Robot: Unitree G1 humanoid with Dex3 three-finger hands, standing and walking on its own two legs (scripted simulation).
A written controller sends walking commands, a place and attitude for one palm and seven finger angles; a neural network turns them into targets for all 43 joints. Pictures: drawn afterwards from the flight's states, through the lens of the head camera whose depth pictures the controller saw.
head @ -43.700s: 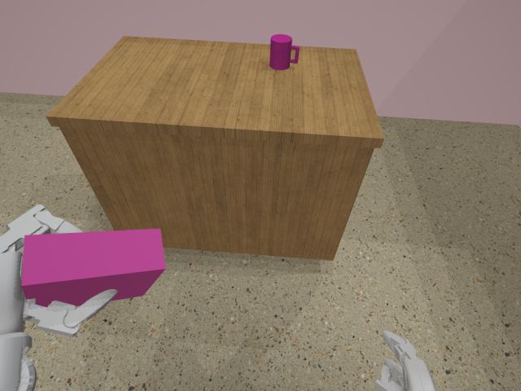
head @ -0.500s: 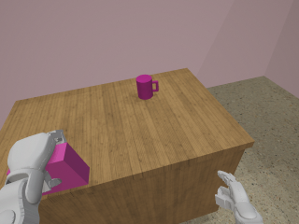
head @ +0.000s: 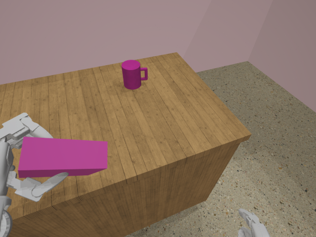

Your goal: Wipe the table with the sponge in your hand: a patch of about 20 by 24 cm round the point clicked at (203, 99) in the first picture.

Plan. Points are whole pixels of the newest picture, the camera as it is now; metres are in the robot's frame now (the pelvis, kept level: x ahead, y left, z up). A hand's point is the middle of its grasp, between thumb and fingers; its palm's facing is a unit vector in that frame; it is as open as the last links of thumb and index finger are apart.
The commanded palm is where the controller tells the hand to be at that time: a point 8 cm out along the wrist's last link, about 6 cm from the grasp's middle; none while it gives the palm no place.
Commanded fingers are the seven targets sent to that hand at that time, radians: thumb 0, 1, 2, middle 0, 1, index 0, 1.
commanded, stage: step back with the hand held close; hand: left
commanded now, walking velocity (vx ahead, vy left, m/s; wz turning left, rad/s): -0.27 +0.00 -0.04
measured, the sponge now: (75, 160) +0.23 +0.18 +0.15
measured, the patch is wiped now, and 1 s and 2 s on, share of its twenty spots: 1.00 1.00 1.00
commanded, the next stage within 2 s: stop stepping back and stand still in 1.24 s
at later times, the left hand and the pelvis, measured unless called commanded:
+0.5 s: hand (11, 178) +0.18 +0.26 +0.18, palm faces +0.41 -0.82 -0.39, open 9.4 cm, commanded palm +0.12 +0.29 +0.20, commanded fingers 0.00 0.10 1.30 -1.20 -1.60 -1.20 -1.60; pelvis -0.04 +0.01 -0.01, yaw +0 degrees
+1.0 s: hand out of the picture +0.12 +0.25 +0.18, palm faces +0.41 -0.85 -0.33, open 9.4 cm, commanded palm +0.06 +0.29 +0.20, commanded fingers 0.00 0.10 1.30 -1.20 -1.60 -1.20 -1.60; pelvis -0.11 +0.02 +0.00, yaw -3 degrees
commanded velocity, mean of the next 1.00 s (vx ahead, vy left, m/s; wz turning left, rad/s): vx -0.34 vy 0.00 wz -0.04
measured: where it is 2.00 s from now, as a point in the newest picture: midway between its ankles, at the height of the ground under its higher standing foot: outside the picture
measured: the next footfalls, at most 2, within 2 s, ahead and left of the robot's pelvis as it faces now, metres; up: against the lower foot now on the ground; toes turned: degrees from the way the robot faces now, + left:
right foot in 1.08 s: -0.14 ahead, -0.15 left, +0.00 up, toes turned -2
left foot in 1.30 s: -0.10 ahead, +0.10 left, +0.00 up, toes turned -3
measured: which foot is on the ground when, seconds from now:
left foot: down 0.00-1.00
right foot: down 0.00-0.76, up 0.78-1.00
